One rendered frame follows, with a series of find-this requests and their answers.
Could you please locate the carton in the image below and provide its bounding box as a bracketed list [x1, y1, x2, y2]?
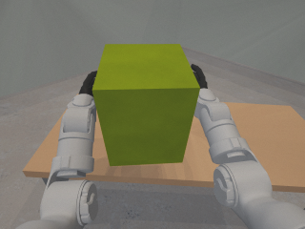
[92, 44, 200, 166]

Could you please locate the right robot hand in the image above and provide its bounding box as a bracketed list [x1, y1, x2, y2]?
[191, 64, 208, 89]

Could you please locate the table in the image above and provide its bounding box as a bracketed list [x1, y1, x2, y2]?
[23, 94, 305, 210]

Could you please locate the right robot upper arm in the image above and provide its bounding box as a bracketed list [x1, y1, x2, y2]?
[213, 160, 305, 229]

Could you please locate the left robot upper arm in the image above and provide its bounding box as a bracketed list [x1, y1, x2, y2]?
[15, 179, 98, 229]

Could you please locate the left robot hand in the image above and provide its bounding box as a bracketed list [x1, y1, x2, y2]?
[79, 71, 97, 97]

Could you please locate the right robot forearm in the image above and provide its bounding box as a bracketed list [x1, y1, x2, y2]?
[193, 88, 273, 193]

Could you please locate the left robot forearm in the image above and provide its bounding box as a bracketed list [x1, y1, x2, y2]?
[40, 94, 96, 218]

